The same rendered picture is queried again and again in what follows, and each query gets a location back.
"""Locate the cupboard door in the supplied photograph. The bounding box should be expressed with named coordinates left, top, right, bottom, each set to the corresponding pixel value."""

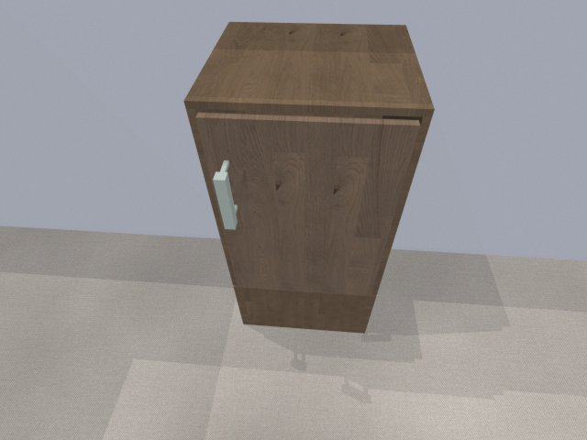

left=195, top=112, right=420, bottom=296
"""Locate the handle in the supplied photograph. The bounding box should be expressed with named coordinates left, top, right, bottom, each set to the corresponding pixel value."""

left=213, top=160, right=238, bottom=230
